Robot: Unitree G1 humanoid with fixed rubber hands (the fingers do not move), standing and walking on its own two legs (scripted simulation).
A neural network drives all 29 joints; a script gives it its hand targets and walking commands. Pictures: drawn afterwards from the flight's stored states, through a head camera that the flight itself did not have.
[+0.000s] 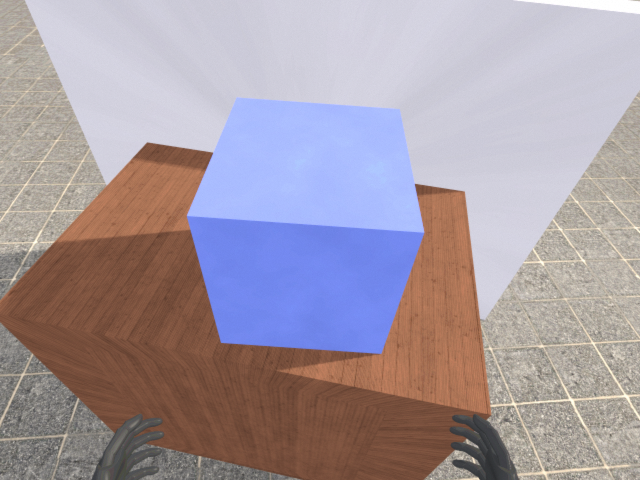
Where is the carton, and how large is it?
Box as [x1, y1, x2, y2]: [187, 98, 423, 353]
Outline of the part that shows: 236,98 187,214 188,222 221,342 381,353 423,234 423,228 399,109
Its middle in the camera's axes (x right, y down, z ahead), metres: -0.02 -0.03 +0.63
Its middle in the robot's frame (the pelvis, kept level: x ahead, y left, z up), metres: +0.50 +0.04 +0.03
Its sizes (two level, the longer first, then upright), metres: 0.285 0.265 0.283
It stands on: a pedestal, 0.67 m high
